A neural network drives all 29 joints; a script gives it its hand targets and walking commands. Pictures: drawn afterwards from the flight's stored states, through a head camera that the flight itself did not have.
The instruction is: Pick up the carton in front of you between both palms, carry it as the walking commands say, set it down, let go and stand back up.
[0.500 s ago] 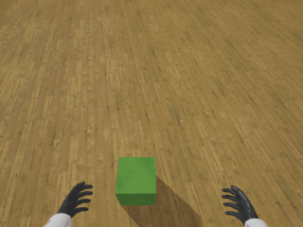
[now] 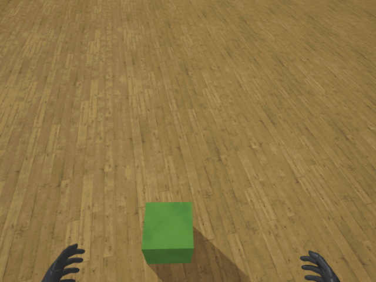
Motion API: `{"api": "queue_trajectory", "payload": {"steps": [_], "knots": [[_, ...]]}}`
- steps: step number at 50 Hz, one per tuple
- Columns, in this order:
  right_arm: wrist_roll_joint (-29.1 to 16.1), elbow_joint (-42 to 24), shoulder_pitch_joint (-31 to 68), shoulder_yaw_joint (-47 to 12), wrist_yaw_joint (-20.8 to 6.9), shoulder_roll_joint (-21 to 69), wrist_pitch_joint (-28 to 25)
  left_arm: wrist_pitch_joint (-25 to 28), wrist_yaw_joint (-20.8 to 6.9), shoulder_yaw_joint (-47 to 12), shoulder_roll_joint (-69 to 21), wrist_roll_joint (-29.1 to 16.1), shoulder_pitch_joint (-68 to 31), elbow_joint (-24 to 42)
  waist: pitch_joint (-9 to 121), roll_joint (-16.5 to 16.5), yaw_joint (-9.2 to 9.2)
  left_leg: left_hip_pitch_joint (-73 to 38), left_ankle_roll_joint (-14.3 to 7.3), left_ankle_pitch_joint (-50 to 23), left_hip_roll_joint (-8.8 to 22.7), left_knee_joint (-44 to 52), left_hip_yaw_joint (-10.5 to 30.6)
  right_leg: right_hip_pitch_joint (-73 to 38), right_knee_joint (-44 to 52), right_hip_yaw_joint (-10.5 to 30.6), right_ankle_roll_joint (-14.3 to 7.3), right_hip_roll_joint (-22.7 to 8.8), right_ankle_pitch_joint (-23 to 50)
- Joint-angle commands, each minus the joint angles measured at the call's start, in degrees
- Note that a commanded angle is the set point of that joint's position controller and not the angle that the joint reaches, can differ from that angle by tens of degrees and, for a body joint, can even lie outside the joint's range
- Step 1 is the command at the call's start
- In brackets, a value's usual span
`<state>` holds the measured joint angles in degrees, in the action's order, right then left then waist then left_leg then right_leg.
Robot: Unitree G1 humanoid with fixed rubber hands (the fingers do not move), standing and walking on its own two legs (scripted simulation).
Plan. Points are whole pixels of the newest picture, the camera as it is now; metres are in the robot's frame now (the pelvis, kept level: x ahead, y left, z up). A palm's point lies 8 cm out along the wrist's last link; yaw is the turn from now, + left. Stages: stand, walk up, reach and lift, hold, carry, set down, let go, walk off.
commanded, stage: stand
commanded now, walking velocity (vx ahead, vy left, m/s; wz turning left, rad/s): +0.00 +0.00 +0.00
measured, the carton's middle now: (169, 233) +0.42 +0.09 -0.64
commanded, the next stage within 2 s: none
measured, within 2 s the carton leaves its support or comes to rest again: neither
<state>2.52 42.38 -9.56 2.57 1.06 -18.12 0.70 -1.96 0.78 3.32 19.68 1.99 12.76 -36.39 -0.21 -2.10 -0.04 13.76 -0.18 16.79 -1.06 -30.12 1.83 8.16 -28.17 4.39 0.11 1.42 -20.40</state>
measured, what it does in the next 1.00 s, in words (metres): stands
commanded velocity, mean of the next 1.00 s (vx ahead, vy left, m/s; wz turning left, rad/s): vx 0.00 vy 0.00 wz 0.00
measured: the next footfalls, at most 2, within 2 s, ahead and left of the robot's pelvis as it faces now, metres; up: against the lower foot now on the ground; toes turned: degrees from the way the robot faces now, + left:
none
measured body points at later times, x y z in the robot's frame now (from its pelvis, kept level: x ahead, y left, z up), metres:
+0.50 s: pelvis +0.00 +0.01 +0.00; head +0.00 +0.02 +0.45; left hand +0.12 +0.30 -0.10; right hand +0.12 -0.29 -0.10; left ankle -0.01 +0.12 -0.74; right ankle -0.06 -0.13 -0.73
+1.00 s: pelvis -0.02 +0.01 +0.01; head -0.02 +0.02 +0.46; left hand +0.08 +0.31 -0.11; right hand +0.09 -0.30 -0.10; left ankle -0.01 +0.12 -0.74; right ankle -0.06 -0.13 -0.74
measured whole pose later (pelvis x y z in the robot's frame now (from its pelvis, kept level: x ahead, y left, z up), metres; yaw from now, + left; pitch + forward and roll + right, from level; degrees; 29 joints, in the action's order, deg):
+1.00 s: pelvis -0.02 +0.01 +0.01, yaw +0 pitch -2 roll +0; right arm 1.3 56.9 -7.0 0.8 0.7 -20.8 -0.6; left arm 0.2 1.0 0.7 21.6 1.5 10.5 -52.6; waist -1.4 -1.0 0.0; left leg 9.7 -0.7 11.8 -1.4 -23.7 2.0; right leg 4.0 -21.7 3.7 0.9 0.3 -15.5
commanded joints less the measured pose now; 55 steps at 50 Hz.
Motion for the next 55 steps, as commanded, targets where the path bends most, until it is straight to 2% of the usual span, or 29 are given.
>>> {"api": "queue_trajectory", "payload": {"steps": [1,13,38,55], "knots": [[0.0,-2.5,2.3,1.7,0.4,-7.8,-1.2,1.4,0.4,1.5,6.9,-0.1,-1.6,2.8,4.4,3.1,0.13,-6.3,-0.5,-21.5,5.0,3.0,3.6,2.3,3.2,1.8,0.5,-4.0,19.1],[-0.3,1.6,3.0,1.2,0.6,-9.4,-1.6,1.9,0.8,0.8,7.9,-0.2,-1.8,-2.1,3.5,2.3,0.12,-7.5,-1.0,-22.9,5.4,4.0,4.3,1.3,4.2,2.1,0.3,-4.7,19.7],[-0.9,9.1,4.4,0.4,0.1,-11.5,-1.9,2.6,0.6,-0.5,10.1,-0.4,-3.1,-10.4,0.5,2.1,0.17,-7.0,-1.5,-14.8,5.9,8.6,5.8,0.7,9.0,3.1,-0.4,-6.0,13.8],[-1.4,13.1,5.0,-0.2,-0.1,-12.7,-2.0,2.8,0.4,-0.9,11.1,-0.7,-4.1,-15.0,0.0,2.1,0.14,-7.0,-1.5,-13.9,6.3,10.3,6.7,-0.3,10.7,3.2,-0.6,-6.6,13.0]]}}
